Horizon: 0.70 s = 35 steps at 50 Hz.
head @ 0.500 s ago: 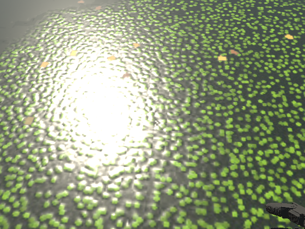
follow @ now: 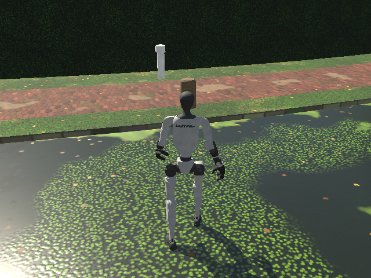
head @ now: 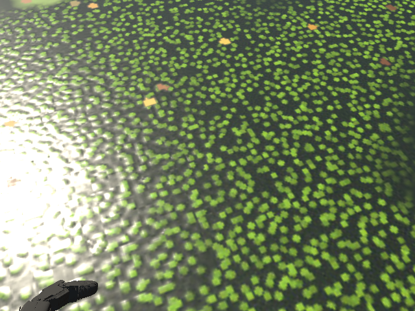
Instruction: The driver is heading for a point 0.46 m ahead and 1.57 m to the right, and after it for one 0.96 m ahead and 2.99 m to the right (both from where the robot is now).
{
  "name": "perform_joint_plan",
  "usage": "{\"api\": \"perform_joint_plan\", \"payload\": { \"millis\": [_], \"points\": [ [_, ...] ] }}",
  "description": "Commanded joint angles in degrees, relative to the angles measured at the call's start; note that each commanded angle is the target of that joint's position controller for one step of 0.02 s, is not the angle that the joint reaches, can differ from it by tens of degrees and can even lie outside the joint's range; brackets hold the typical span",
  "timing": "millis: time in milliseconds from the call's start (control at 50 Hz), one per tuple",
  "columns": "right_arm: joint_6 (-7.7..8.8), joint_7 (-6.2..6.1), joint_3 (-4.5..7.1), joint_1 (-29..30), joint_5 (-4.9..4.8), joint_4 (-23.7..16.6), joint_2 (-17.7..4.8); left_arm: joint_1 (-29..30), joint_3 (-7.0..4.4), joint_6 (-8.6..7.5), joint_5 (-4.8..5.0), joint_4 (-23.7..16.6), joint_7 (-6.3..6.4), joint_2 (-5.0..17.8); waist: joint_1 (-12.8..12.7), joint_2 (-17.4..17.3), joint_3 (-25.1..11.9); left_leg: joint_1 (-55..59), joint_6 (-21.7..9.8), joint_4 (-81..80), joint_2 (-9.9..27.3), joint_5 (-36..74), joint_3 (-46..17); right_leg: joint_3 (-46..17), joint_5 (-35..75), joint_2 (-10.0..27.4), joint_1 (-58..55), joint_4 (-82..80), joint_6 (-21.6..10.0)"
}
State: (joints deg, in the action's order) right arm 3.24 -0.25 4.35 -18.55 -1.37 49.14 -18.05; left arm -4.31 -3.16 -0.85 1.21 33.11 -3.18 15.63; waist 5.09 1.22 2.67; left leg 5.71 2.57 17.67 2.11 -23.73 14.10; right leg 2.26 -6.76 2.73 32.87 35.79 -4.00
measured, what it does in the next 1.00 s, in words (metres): walks ahead, turning right: right foot, then left foot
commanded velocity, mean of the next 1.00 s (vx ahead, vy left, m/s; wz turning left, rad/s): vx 0.36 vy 0.00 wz -0.60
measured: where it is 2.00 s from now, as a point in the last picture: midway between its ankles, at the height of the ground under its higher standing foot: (282, 254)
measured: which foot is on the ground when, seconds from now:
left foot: down 0.00-0.04, up 0.06-0.48, down 0.50-0.98, up 1.00-1.00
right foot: up 0.00-0.00, down 0.02-0.52, up 0.54-0.94, down 0.96-1.00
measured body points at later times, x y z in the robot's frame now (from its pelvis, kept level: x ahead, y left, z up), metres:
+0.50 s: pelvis +0.29 -0.01 +0.00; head +0.31 -0.02 +0.45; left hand +0.42 +0.27 -0.10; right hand +0.45 -0.31 -0.07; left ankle +0.45 +0.08 -0.73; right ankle +0.14 -0.10 -0.72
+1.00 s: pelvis +0.45 -0.07 +0.00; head +0.48 -0.11 +0.45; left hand +0.77 +0.04 -0.06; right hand +0.37 -0.38 -0.12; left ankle +0.46 +0.08 -0.70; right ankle +0.46 -0.20 -0.73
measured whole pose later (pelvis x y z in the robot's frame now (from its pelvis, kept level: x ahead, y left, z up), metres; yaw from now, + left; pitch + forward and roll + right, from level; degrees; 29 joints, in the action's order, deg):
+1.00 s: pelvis +0.45 -0.07 +0.00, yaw -36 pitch +2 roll +1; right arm 0.9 -0.3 4.2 -8.3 -0.5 46.1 -18.8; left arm -7.0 -4.6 1.9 0.1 31.5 -0.9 17.8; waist 1.9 -0.6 4.7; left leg -13.7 1.9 42.3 4.7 -25.4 9.2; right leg 0.6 -8.0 -0.3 24.8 32.0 -3.0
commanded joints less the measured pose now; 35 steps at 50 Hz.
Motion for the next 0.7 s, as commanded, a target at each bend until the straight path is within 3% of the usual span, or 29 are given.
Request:
{"api": "perform_joint_plan", "payload": {
  "millis": [20, 40, 60, 80, 100, 120, 140, 160, 180, 240, 320, 380, 440, 480, 500, 520, 540, 560, 580, 600, 640, 700],
  "points": [
    [-0.29, -0.84, 2.46, 2.98, -0.73, -3.61, -11.30, -15.61, -5.22, -0.01, 0.02, -0.35, 0.77, 10.99, -12.72, -5.25, -9.69, -7.59, -6.28, 24.39, 11.10, 60.98, -1.34, 3.63, -0.21, -6.86, -25.34, -4.75, -5.35],
    [0.10, -0.70, 0.66, 0.66, 1.88, -4.81, -6.19, -22.44, -6.54, 0.64, 0.50, 1.30, 2.09, 15.78, -13.33, 5.36, -14.77, -24.49, -3.77, 43.14, 7.51, 27.13, -1.60, -12.52, 2.22, 3.66, -43.10, -4.41, -9.20],
    [1.89, 0.02, -1.14, -1.29, 2.20, -8.56, -2.06, -18.79, -6.42, -0.31, 0.65, -0.93, 1.84, 19.63, -7.82, 15.87, -22.62, -45.73, -1.21, 61.33, -4.72, -10.57, -11.18, -47.37, -11.99, 16.11, -56.63, -14.42, -21.07],
    [3.74, 0.86, 0.12, 5.23, 0.22, -9.02, -7.98, -19.61, -4.91, -1.23, 0.23, -1.26, 1.30, 14.03, -12.37, 6.78, -22.46, -51.84, -2.28, 63.71, -1.54, -7.47, -20.08, -46.95, -15.55, 16.00, -55.63, -18.93, -18.52],
    [4.64, 1.24, 0.08, 8.82, -1.16, -10.55, -8.27, -18.08, -4.12, -1.99, -0.20, -0.56, 1.28, 11.88, -11.60, 5.12, -14.49, -53.81, -3.44, 60.78, 0.52, -2.51, -19.15, -38.85, -12.32, 14.09, -48.82, -19.18, -16.19],
    [4.91, 0.86, -0.21, 8.85, -0.19, -10.07, -7.20, -14.55, -3.65, -2.41, -0.18, -0.57, 1.28, 10.70, -8.53, -0.67, -9.45, -50.79, -3.38, 55.21, 2.91, 1.76, -19.13, -32.49, -5.53, 11.48, -39.74, -19.34, -14.26],
    [4.62, 0.49, 0.12, 8.56, 1.28, -9.44, -7.53, -11.18, -3.09, -2.54, -0.42, -1.02, 1.48, 8.95, -6.48, -1.05, -7.28, -46.94, -2.87, 50.24, 4.47, 4.17, -19.20, -27.83, 0.32, 9.34, -33.39, -20.01, -13.04],
    [3.99, 0.61, 0.31, 7.30, 1.56, -9.24, -7.69, -9.41, -2.78, -2.59, -1.06, -1.78, 1.78, 8.65, -4.74, 0.98, -6.28, -43.49, -2.28, 48.61, 5.08, 5.61, -19.41, -25.98, 4.77, 8.25, -28.75, -21.11, -13.10],
    [3.40, 0.63, 0.35, 6.52, 1.84, -9.09, -7.37, -8.63, -2.77, -2.71, -1.06, -1.74, 2.02, 8.61, -3.99, 1.17, -5.91, -42.04, -1.33, 46.54, 5.01, 6.29, -19.06, -24.98, 7.44, 7.69, -26.21, -22.06, -13.43],
    [2.26, 0.47, -0.36, 9.25, 2.49, -9.79, -4.96, -10.03, -3.07, -2.87, -0.71, -0.44, 3.14, 9.95, -4.15, 0.52, -3.94, -41.35, 1.34, 38.01, 3.81, 11.65, -17.34, -19.85, 12.01, 5.56, -20.33, -23.03, -13.27],
    [2.49, 1.01, -1.53, 18.24, 2.08, -11.86, -2.54, -13.17, -3.42, -2.27, -0.17, 1.53, 4.07, 10.97, -7.69, 2.27, -2.12, -36.48, 2.03, 20.14, 0.31, 26.68, -16.84, -16.59, 4.70, 1.90, -16.88, -22.12, -9.56],
    [3.02, 1.59, -1.21, 21.56, 1.12, -13.17, -3.76, -15.97, -3.61, -2.00, 0.29, 3.26, 4.12, 11.19, -8.97, 3.18, -1.81, -33.52, 1.34, 14.41, -1.22, 29.08, -18.07, -20.10, 0.08, 3.22, -18.41, -19.97, -8.40],
    [3.60, 1.92, -0.17, 20.23, 0.91, -13.25, -5.99, -16.34, -3.55, -1.55, 0.33, 4.01, 4.36, 10.39, -7.66, 5.03, -2.17, -31.41, -0.59, 11.37, -1.40, 23.15, -19.56, -25.24, -1.33, 5.10, -23.17, -14.77, -7.15],
    [4.04, 1.61, 0.86, 13.82, 1.01, -11.68, -7.08, -15.40, -3.21, -1.12, 0.10, 3.89, 4.32, 9.06, -4.18, 6.13, -4.02, -22.84, -2.92, 8.62, -1.86, 19.93, -17.86, -25.87, 1.05, 3.40, -23.04, -9.19, -5.29],
    [4.38, 1.23, 1.70, 7.48, 1.88, -10.90, -9.02, -15.55, -2.12, -1.21, -0.26, 3.46, 4.10, 6.12, -1.18, 3.97, -9.49, -11.53, -5.64, 9.00, 2.65, 18.88, -21.19, -22.93, 0.51, 0.23, -19.89, 1.13, -3.27],
    [4.25, 0.76, 2.79, 0.17, 3.10, -10.26, -13.61, -20.54, -0.96, -1.45, 0.06, 2.27, 4.07, 2.40, -1.05, -7.73, -18.54, 8.85, -12.41, 7.60, 15.49, 11.88, -39.14, -15.35, -13.20, -6.70, -4.58, 20.31, 0.94],
    [3.41, 1.35, 3.06, -2.15, 2.25, -8.76, -13.64, -23.51, -0.79, -1.80, 0.97, 1.16, 4.29, 4.21, -2.28, -21.15, -20.94, 13.99, -17.83, 1.26, 23.09, 2.27, -60.24, -12.36, -28.94, -7.67, 8.43, 33.89, 3.06],
    [3.09, 1.23, 1.68, 1.42, 1.70, -10.22, -8.44, -20.31, -2.20, -1.46, 1.02, 2.22, 4.48, 9.69, -1.55, -12.91, -13.71, 8.07, -16.16, 0.37, 21.52, 3.56, -55.19, -13.88, -25.42, -4.54, 11.78, 39.44, 4.21],
    [2.48, 0.89, 0.90, 4.47, 2.05, -11.00, -6.00, -15.42, -2.78, -0.89, 0.36, 1.57, 4.60, 11.28, -1.47, -7.80, -8.71, 0.98, -14.38, 1.37, 19.46, 14.08, -44.55, -11.90, -21.73, -2.79, 10.77, 40.20, 4.96],
    [2.08, 0.79, 0.38, 7.26, 2.40, -11.11, -4.62, -13.24, -3.06, -0.43, -0.26, 1.01, 4.77, 11.06, -2.72, -5.44, -5.78, -5.53, -13.72, 1.61, 16.91, 26.96, -36.47, -10.65, -19.59, -1.42, 8.31, 38.39, 5.64],
    [1.87, 0.65, 0.01, 9.47, 2.47, -10.29, -3.49, -13.98, -3.28, 0.81, -0.16, 0.84, 4.69, 9.06, -5.27, -7.66, -4.05, -12.98, -12.70, 0.77, 13.39, 39.46, -26.37, -8.92, -18.25, 0.98, 3.18, 33.68, 6.04],
    [1.77, 0.20, 0.96, 10.32, 2.27, -8.66, -6.11, -12.37, -2.25, 1.97, -0.12, -0.52, 4.65, 5.38, -5.63, -8.86, -4.16, -14.40, -14.75, -1.98, 13.46, 46.96, -19.97, -6.10, -14.35, 1.14, 2.63, 26.22, 7.11]
  ]
}}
